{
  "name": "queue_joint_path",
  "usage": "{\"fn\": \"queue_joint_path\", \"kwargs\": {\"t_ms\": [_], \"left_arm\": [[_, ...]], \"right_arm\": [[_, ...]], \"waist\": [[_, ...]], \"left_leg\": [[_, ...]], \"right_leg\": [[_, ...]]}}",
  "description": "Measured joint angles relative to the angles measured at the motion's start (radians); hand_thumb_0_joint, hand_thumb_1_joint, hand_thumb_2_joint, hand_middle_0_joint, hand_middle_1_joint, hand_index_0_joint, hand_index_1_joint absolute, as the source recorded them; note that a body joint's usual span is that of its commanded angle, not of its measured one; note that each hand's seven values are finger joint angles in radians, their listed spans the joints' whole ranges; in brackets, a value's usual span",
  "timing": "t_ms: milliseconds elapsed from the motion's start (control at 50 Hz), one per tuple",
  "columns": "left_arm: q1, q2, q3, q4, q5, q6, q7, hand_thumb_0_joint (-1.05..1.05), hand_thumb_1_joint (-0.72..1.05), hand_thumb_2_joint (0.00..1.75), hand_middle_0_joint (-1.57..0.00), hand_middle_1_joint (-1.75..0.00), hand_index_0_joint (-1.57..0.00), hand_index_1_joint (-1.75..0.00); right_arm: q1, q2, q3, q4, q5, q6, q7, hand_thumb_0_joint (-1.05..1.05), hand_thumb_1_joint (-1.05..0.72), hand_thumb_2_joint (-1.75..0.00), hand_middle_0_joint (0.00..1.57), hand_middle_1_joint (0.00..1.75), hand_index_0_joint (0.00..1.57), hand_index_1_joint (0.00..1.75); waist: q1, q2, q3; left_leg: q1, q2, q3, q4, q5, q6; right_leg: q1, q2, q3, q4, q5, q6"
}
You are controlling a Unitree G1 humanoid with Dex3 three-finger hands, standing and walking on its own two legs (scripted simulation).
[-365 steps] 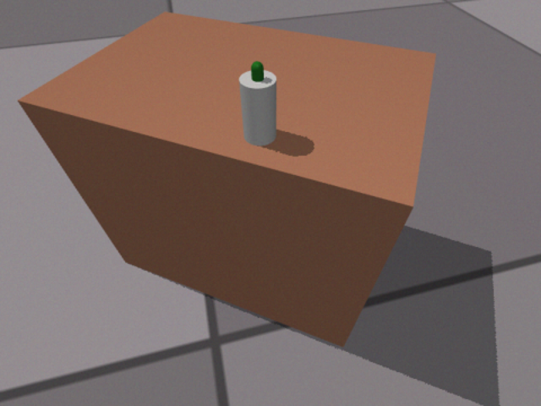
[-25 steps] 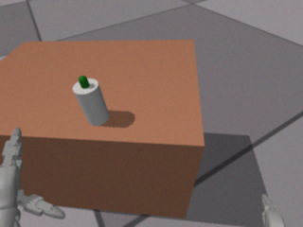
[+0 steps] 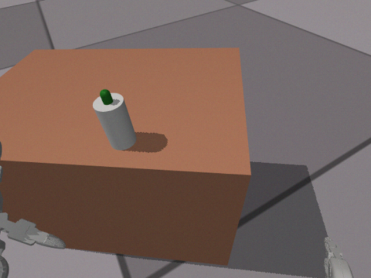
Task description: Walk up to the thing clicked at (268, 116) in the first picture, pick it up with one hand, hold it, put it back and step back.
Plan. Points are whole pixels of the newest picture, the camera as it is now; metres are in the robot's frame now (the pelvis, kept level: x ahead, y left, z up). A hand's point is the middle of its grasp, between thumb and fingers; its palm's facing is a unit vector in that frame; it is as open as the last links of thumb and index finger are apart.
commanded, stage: rise first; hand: left
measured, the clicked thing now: (114, 118) +0.45 +0.24 +0.11
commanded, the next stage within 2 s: go down in 0.34 s
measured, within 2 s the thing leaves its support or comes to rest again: neither
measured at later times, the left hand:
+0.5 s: hand (13, 182) +0.20 +0.29 +0.20, palm faces +0.49 -0.73 -0.47, open 17.7 cm
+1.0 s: hand (0, 145) +0.27 +0.36 +0.20, palm faces +0.40 -0.85 -0.34, open 17.3 cm
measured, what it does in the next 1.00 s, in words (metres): stands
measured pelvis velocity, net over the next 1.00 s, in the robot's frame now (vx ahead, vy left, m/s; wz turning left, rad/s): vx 0.00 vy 0.01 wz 0.00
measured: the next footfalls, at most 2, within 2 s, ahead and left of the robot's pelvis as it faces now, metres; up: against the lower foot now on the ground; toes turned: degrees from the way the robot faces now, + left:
none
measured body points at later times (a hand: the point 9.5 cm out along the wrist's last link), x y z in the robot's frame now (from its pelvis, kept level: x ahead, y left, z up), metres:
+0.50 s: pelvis +0.00 +0.00 +0.00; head -0.01 -0.02 +0.45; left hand +0.17 +0.32 +0.23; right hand +0.16 -0.27 -0.08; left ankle +0.01 +0.14 -0.74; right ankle -0.01 -0.13 -0.74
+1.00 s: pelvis +0.00 +0.01 -0.01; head +0.00 +0.00 +0.44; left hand +0.24 +0.40 +0.22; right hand +0.16 -0.25 -0.09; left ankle +0.01 +0.14 -0.74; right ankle -0.01 -0.13 -0.74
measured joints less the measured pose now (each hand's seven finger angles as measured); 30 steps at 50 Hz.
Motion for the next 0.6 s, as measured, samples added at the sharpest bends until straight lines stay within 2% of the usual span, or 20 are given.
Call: {"fn": "queue_joint_path", "kwargs": {"t_ms": [480, 600], "left_arm": [[-0.040, 0.026, 0.062, -0.050, -0.005, -0.037, 0.001, -0.01, -0.60, 0.08, -0.05, -0.05, -0.03, -0.07], [-0.068, 0.017, 0.095, 0.007, -0.020, -0.099, -0.043, -0.01, -0.59, 0.06, -0.07, -0.06, -0.05, -0.07]], "right_arm": [[0.025, 0.007, -0.007, -0.040, 0.004, -0.010, 0.010, -0.01, 0.50, -0.06, 0.06, 0.05, 0.06, 0.06], [0.016, 0.016, -0.002, -0.052, -0.011, 0.015, 0.015, -0.01, 0.49, -0.06, 0.06, 0.05, 0.06, 0.06]], "waist": [[0.007, -0.001, -0.002], [-0.002, -0.014, -0.024]], "left_leg": [[-0.002, -0.005, 0.003, 0.008, -0.006, 0.005], [-0.044, -0.005, -0.003, 0.060, -0.030, 0.003]], "right_leg": [[0.002, -0.005, 0.003, 0.000, -0.002, 0.006], [-0.037, -0.004, -0.002, 0.048, -0.025, 0.005]]}}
